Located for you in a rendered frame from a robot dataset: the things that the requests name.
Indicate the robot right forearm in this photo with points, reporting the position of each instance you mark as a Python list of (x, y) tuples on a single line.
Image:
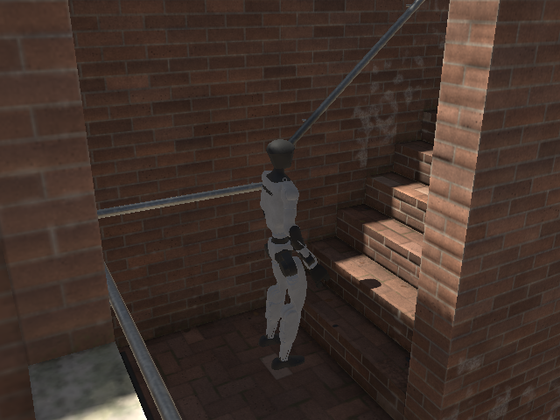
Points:
[(302, 252)]

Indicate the right robot hand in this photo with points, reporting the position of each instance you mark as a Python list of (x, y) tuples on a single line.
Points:
[(318, 273)]

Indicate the robot left shin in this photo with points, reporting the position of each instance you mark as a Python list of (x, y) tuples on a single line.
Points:
[(272, 315)]

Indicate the left robot upper arm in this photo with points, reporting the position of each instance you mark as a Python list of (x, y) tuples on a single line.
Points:
[(263, 176)]

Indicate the robot right foot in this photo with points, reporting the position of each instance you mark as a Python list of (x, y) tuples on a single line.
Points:
[(293, 360)]

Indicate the right robot upper arm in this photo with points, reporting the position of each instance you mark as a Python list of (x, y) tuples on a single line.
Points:
[(289, 196)]

